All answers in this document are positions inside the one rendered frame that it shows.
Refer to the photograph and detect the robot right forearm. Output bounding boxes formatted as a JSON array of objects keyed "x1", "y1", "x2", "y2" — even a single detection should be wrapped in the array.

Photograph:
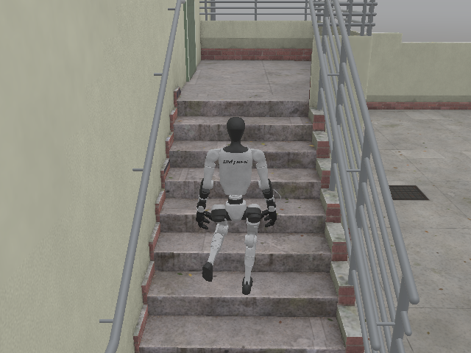
[{"x1": 262, "y1": 179, "x2": 276, "y2": 212}]

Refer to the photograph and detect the robot right hand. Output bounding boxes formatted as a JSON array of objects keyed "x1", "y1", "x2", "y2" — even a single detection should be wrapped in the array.
[{"x1": 261, "y1": 209, "x2": 277, "y2": 227}]

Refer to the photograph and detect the left robot upper arm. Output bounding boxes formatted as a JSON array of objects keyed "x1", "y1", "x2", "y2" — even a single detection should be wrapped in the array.
[{"x1": 202, "y1": 149, "x2": 220, "y2": 190}]

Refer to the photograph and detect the robot left hand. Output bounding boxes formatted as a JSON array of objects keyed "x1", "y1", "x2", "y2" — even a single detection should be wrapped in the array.
[{"x1": 196, "y1": 211, "x2": 212, "y2": 229}]

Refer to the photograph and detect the robot torso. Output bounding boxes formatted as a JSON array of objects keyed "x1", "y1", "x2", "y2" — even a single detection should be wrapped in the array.
[{"x1": 219, "y1": 146, "x2": 253, "y2": 221}]

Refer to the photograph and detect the right robot upper arm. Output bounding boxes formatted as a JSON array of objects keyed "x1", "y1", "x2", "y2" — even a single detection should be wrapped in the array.
[{"x1": 251, "y1": 149, "x2": 270, "y2": 190}]

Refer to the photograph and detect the robot left forearm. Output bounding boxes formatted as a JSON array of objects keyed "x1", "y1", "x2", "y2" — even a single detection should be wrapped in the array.
[{"x1": 196, "y1": 178, "x2": 210, "y2": 213}]

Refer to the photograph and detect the right robot thigh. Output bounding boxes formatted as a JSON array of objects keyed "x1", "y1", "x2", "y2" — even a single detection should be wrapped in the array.
[{"x1": 244, "y1": 204, "x2": 261, "y2": 248}]

